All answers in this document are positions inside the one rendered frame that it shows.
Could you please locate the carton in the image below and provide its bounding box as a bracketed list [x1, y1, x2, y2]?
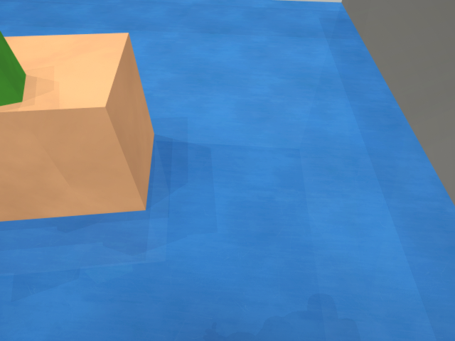
[0, 31, 26, 106]

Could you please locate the pedestal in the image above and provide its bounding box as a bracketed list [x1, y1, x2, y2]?
[0, 33, 154, 222]

